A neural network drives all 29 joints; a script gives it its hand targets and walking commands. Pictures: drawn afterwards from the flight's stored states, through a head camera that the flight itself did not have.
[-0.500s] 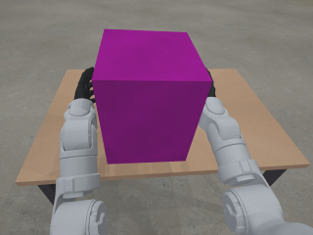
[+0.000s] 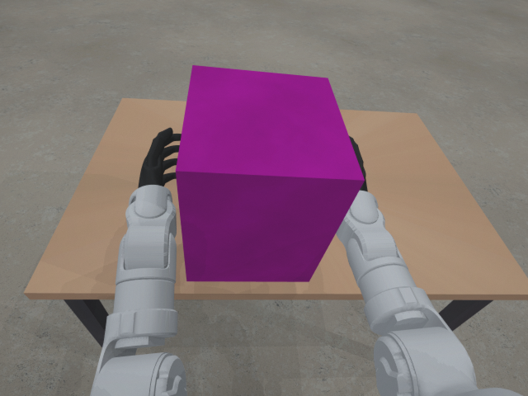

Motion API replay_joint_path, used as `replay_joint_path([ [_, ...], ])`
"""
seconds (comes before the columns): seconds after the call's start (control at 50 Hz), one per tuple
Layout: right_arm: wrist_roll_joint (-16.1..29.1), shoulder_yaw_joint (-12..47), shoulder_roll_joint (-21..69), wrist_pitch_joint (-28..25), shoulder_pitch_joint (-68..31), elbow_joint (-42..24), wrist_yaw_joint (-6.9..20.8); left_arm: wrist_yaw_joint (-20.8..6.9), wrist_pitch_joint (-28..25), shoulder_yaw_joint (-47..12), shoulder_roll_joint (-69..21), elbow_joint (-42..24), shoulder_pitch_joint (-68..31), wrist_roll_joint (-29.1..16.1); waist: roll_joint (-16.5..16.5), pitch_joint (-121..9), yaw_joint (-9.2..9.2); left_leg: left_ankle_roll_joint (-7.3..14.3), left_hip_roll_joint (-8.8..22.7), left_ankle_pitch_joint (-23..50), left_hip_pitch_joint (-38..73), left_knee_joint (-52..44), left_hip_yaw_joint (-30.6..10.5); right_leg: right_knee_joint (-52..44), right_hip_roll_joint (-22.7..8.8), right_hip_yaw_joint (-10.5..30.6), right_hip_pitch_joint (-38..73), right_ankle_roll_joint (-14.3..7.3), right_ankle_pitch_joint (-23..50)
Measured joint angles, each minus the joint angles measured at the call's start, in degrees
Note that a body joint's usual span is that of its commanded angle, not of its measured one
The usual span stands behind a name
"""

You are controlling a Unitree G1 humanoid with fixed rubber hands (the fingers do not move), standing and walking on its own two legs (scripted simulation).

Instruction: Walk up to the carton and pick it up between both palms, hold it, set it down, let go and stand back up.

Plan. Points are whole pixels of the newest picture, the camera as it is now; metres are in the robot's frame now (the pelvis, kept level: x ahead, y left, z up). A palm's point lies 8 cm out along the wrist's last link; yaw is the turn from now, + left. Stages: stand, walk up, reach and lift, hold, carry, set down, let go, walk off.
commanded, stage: set down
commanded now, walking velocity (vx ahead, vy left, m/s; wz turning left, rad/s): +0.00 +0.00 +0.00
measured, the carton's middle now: (255, 182) +0.38 +0.01 +0.13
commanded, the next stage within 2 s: none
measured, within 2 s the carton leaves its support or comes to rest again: neither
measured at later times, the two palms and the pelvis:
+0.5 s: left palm (165, 187) +0.38 +0.15 +0.12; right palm (349, 180) +0.40 -0.14 +0.12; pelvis +0.01 -0.01 +0.00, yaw +0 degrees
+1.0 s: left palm (176, 196) +0.39 +0.14 +0.09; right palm (349, 182) +0.41 -0.15 +0.10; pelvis +0.00 -0.02 +0.00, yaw -2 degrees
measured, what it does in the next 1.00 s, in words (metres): stands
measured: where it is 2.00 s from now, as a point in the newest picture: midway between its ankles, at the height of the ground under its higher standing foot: outside the picture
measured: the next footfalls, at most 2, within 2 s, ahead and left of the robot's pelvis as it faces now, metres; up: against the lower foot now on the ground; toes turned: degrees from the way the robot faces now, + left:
none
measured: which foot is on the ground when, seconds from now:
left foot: down 0.00-1.00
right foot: down 0.00-1.00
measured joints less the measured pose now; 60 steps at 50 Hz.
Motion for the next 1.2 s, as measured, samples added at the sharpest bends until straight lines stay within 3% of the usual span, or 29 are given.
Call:
replay_joint_path([
  [0.14,0.84,1.13,-1.39,-1.17,-0.6,0.65,0.08,1.6,-1.78,-0.62,-0.19,0.87,0.11,-0.98,0.45,-0.84,0.1,-0.33,0.42,0.06,-2.03,-0.03,0.03,-0.08,0.42,0.06,-2.08,-0.33,0.12],
  [0.32,-0.01,1.3,-2.1,-1.58,-2.32,2.88,0.2,1.49,-3.43,1.23,-1.05,3.2,-0.93,-0.36,1.46,-2.22,0.77,-0.59,0.64,0.44,-3.08,-0.86,0.25,0.06,0.63,0.28,-3.69,-0.64,0.05],
  [0.86,-9.66,-10.6,-1.15,-7.65,-8.53,17.31,4.38,2.66,-13.15,7.12,-2.46,19.79,-5.85,0.37,1.31,-5.86,4.05,-1.52,1.42,2.43,-8.37,-3.0,0.93,0.3,1.37,0.91,-10.45,-1.75,0.97],
  [1.2,-14.84,-14.74,-1.79,-10.51,-11.22,20.49,6.58,4.16,-19.67,10.59,-3.96,24.72,-6.98,0.16,2.68,-8.35,5.85,-1.76,1.98,2.94,-15.02,-2.94,2.13,1.2,1.84,2.05,-18.0,-2.02,1.51],
])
